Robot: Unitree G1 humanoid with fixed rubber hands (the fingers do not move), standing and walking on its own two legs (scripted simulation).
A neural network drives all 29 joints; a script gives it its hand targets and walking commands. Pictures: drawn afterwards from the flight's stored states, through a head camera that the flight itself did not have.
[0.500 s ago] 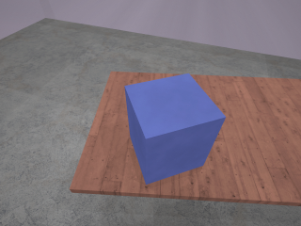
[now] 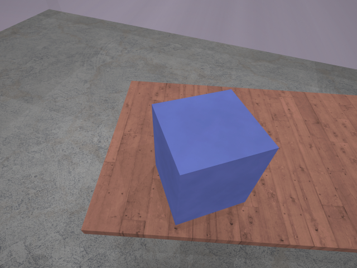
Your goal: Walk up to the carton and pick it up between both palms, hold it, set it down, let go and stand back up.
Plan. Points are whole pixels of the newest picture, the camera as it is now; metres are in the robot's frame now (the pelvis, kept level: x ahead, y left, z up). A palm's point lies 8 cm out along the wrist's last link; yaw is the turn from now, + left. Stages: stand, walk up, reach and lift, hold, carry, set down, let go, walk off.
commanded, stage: walk up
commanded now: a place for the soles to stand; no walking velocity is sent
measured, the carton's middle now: (203, 158) +0.40 -0.05 +0.01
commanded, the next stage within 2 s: reach and lift in 0.60 s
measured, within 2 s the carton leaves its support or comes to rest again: neither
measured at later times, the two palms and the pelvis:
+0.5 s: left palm out of the picture +0.04 +0.31 -0.12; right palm out of the picture +0.04 -0.30 -0.11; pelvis -0.01 +0.00 +0.00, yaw +0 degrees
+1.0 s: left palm (56, 257) +0.18 +0.28 -0.08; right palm out of the picture +0.12 -0.29 -0.11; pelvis +0.00 +0.00 -0.01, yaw -1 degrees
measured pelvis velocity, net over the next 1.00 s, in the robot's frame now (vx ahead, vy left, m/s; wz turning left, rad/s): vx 0.00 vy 0.00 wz -0.01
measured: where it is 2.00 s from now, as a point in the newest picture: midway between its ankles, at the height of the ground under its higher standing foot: outside the picture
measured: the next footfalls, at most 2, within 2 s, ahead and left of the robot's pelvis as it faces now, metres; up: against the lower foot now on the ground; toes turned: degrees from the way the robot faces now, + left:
none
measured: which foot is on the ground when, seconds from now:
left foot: down 0.00-1.00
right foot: down 0.00-1.00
